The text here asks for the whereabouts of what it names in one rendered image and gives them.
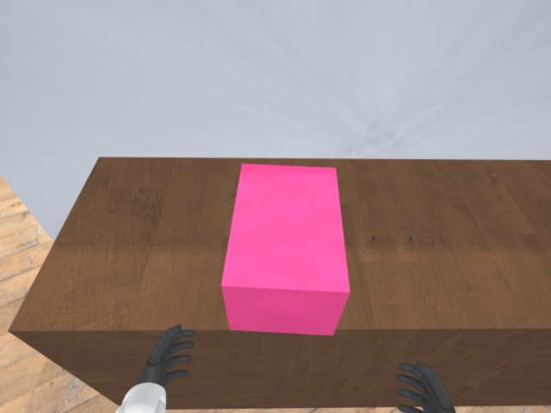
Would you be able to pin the carton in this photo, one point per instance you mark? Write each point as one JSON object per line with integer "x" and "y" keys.
{"x": 286, "y": 269}

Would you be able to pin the robot left forearm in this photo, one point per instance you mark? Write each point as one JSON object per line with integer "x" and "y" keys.
{"x": 144, "y": 398}

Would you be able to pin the pedestal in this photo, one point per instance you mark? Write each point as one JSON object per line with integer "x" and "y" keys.
{"x": 449, "y": 263}

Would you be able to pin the right robot hand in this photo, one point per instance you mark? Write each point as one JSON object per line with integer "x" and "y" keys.
{"x": 435, "y": 399}

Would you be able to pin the left robot hand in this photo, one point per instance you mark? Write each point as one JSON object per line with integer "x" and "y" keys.
{"x": 159, "y": 362}

